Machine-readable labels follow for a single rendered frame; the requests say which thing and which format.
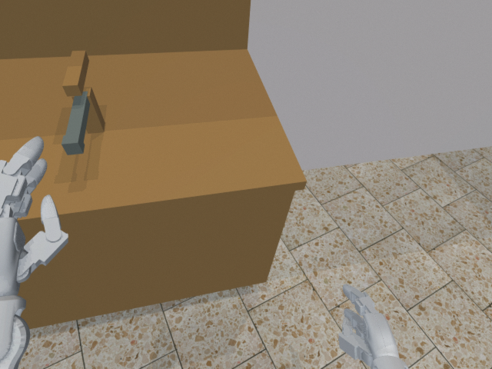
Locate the counter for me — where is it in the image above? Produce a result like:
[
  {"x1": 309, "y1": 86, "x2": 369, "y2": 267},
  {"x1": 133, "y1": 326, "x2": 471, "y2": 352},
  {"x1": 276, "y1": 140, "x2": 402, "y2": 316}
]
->
[{"x1": 0, "y1": 0, "x2": 307, "y2": 329}]

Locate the left robot forearm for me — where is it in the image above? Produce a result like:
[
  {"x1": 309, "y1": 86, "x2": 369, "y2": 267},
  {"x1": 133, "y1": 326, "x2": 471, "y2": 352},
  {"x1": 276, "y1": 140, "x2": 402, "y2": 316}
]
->
[{"x1": 0, "y1": 295, "x2": 30, "y2": 369}]

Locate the tap lever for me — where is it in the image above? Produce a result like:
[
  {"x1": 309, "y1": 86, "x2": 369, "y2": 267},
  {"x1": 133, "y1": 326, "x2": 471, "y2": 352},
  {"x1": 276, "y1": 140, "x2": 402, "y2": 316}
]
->
[{"x1": 61, "y1": 91, "x2": 90, "y2": 155}]

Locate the robot left hand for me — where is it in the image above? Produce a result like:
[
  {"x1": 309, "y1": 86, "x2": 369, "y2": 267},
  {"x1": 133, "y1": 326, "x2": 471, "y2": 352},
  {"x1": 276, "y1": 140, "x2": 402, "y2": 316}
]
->
[{"x1": 0, "y1": 136, "x2": 68, "y2": 297}]

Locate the robot right hand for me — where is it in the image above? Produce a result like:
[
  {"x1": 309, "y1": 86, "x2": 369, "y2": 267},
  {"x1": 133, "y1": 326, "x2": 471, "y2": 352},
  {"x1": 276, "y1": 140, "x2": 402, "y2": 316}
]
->
[{"x1": 338, "y1": 284, "x2": 399, "y2": 367}]

